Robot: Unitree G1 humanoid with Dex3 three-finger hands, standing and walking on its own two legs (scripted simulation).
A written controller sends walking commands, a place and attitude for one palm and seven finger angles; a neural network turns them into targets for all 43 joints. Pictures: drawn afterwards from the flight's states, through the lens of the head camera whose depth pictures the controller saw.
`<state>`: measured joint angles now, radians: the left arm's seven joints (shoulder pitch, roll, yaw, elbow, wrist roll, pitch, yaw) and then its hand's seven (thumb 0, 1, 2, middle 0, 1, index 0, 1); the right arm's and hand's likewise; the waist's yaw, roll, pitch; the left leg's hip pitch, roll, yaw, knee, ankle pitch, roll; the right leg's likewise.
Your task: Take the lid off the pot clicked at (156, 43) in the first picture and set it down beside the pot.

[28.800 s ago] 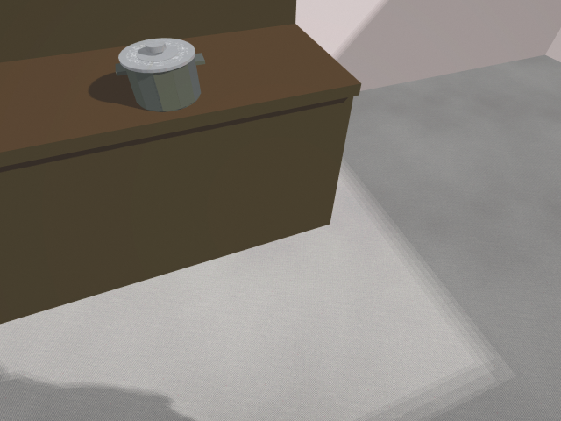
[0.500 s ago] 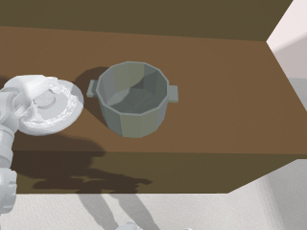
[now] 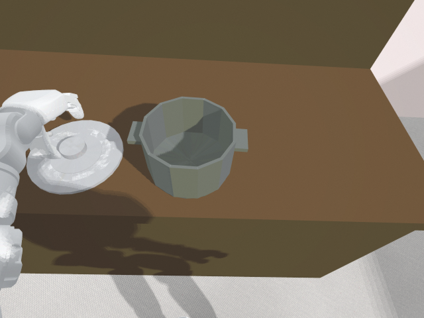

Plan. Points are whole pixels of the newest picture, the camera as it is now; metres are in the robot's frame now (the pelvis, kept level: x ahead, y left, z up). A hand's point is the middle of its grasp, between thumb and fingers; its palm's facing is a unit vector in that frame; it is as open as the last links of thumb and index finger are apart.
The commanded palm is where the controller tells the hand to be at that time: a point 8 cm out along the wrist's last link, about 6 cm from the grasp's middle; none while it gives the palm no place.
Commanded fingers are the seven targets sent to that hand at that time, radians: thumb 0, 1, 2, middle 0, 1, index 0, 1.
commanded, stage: raise the empty hand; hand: left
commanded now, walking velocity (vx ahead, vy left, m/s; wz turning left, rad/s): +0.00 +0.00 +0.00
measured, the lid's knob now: (73, 147) +0.45 +0.32 +0.01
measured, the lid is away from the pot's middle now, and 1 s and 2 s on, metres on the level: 0.25 0.25 0.25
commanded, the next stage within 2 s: draw the hand back to the body in 0.62 s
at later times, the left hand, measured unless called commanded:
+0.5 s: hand (36, 109) +0.42 +0.32 +0.15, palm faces -0.30 -0.07 -0.95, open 11.0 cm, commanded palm +0.43 +0.31 +0.21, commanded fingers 0.00 -0.08 0.78 -0.41 -0.75 -0.41 -0.75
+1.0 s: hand (39, 116) +0.41 +0.31 +0.14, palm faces -0.32 -0.06 -0.95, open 11.1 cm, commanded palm +0.39 +0.30 +0.21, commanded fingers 0.00 -0.08 0.78 -0.41 -0.75 -0.41 -0.75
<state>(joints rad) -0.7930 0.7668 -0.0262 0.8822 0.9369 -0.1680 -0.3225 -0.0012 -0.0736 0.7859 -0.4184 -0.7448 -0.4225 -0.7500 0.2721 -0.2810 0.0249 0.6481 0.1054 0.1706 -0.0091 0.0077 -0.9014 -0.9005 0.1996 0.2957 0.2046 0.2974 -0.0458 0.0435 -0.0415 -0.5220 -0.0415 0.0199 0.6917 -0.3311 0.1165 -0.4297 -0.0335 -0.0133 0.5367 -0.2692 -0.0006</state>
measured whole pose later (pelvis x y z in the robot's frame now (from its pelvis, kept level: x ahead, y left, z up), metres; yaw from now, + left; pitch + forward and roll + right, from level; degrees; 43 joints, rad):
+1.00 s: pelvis +0.00 -0.01 +0.01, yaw +1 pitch +7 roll -4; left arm -0.73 0.81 0.02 0.69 0.88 -0.13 -0.43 0.00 -0.07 0.79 -0.42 -0.74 -0.42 -0.75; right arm 0.25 -0.30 0.02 0.62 0.10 0.19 0.01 0.01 -0.90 -0.90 0.20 0.30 0.20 0.30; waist -0.05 0.05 -0.01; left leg -0.41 -0.05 0.01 0.57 -0.28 0.11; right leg -0.32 -0.04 -0.02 0.42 -0.22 0.01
